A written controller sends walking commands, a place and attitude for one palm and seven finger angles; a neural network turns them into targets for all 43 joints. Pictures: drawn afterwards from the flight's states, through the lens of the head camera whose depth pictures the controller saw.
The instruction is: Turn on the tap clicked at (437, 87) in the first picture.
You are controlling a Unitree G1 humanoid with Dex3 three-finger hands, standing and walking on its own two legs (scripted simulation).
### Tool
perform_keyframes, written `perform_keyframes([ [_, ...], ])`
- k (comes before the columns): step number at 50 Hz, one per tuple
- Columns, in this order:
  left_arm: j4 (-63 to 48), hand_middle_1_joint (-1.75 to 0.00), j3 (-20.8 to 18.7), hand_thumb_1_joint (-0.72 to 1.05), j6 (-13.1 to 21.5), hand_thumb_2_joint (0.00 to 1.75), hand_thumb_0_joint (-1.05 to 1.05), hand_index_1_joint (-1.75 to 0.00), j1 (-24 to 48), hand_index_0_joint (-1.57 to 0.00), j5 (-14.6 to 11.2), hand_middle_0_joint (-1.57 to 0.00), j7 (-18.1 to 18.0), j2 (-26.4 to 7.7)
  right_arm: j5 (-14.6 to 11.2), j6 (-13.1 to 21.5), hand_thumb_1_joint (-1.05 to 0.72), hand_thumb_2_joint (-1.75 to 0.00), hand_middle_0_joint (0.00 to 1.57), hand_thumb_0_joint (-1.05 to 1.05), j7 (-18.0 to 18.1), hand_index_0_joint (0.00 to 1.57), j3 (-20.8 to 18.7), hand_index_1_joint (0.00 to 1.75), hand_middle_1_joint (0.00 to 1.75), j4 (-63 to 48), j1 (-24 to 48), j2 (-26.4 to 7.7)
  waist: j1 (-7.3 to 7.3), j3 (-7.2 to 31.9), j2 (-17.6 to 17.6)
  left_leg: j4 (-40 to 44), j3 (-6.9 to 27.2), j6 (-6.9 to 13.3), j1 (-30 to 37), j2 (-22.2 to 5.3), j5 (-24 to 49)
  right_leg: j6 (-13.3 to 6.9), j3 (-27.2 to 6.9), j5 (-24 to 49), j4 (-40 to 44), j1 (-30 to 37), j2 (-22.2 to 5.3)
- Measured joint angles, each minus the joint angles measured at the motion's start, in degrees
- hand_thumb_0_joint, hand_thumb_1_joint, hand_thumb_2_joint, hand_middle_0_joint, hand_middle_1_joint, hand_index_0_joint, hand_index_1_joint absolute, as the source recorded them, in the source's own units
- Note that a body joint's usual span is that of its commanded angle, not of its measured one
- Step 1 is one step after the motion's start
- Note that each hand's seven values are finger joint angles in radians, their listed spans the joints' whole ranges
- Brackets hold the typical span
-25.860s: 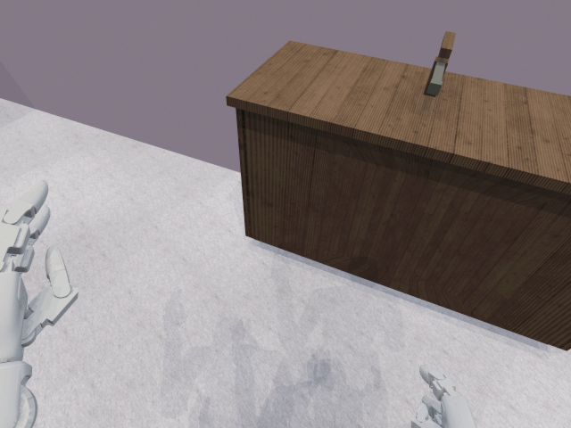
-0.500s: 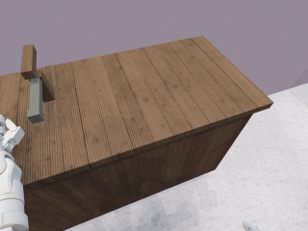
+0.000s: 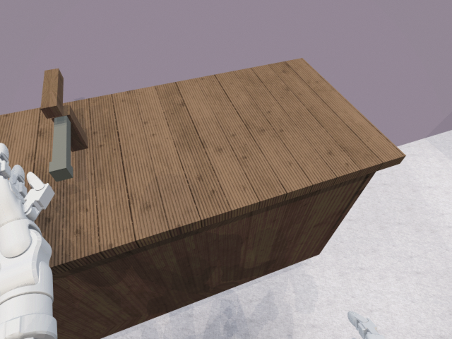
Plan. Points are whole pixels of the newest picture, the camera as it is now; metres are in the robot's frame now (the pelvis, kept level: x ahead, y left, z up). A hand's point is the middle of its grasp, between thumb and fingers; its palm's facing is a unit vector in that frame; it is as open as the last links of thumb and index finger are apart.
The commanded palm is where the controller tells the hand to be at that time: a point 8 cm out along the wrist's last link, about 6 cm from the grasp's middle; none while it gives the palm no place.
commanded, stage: push the lever round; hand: left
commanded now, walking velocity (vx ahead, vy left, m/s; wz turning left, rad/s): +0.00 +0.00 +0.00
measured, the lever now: (61, 170) +0.38 +0.32 +0.09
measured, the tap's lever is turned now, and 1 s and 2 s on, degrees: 0 18 47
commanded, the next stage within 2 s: none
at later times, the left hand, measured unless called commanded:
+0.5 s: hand (65, 184) +0.35 +0.30 +0.09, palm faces +0.61 -0.79 -0.06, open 7.8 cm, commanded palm +0.30 +0.32 +0.09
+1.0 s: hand (95, 175) +0.37 +0.25 +0.09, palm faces +0.69 -0.72 -0.05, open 7.7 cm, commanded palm +0.32 +0.27 +0.09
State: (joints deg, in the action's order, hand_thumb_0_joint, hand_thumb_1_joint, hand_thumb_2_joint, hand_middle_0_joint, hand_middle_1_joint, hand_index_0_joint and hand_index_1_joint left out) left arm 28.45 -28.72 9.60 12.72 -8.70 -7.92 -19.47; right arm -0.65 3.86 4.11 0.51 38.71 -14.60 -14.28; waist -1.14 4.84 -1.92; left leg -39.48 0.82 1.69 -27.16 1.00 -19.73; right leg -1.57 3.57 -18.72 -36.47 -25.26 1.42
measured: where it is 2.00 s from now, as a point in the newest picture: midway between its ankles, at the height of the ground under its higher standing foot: outside the picture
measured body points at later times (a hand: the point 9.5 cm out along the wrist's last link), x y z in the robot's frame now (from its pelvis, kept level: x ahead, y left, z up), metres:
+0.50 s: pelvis -0.01 -0.02 +0.00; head +0.02 -0.02 +0.45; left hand +0.31 +0.33 +0.10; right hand +0.11 -0.28 -0.11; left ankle +0.00 +0.10 -0.72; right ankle -0.01 -0.10 -0.72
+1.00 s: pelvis -0.01 -0.02 +0.00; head +0.02 -0.03 +0.45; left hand +0.33 +0.29 +0.10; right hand +0.13 -0.27 -0.12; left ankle +0.00 +0.10 -0.72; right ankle -0.01 -0.10 -0.72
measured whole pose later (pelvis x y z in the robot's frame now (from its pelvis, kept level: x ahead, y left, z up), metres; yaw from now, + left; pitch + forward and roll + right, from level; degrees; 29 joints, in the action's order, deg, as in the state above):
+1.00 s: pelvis -0.01 -0.02 +0.00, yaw +1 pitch +7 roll -1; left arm 31.1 -21.4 7.7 20.9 -3.5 -25.9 -11.7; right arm 0.4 2.1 3.6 0.0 40.6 -12.5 -14.2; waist -1.7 5.0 -2.5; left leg -39.8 2.3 0.1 -27.8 0.6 -19.2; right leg -3.2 5.0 -19.3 -38.0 -26.1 1.8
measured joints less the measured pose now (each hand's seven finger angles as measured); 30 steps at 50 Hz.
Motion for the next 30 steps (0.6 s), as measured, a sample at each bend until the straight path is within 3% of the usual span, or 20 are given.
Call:
perform_keyframes([
  [13,1.6,-0.15,1.4,0.9,-0.4,0.9,0.01,-0.15,1.9,-0.15,-0.8,-0.15,0.7,-0.3,-0.6,-0.3,-0.9,-0.9,0.2,0.01,1.2,0.21,0.1,0.3,0.3,1.7,0.7,-0.7,0.43,-1.2,-0.2,-0.4,1.2,-0.6,-0.2,-0.1,0.6,-0.7,1.2,0.1,-0.5,0.1,0.1],
  [22,3.9,-0.15,1.5,0.91,0.6,0.9,0.02,-0.15,4.4,-0.15,0.2,-0.16,-1.3,-0.2,-0.3,-0.3,-0.9,-0.9,0.2,0.01,0.9,0.21,0.1,0.3,0.3,1.3,0.5,-0.6,-0.41,-0.7,-0.2,-0.7,1.0,-1.1,-1.1,-0.5,0.6,-1.2,1.0,0.1,-1.1,-1.2,0.5],
  [30,2.2,-0.15,3.7,0.93,0.3,0.91,0.02,-0.15,3.9,-0.15,0.7,-0.16,-5.8,2.8,-0.1,-0.7,-0.9,-0.9,0.2,0.01,0.2,0.21,-0.2,0.3,0.3,1.9,-0.3,-0.8,-0.2,-0.4,-0.8,-0.4,1.2,-1.2,-0.3,-0.5,0.5,-1.3,1.2,-0.2,-1.0,-0.4,0.5],
])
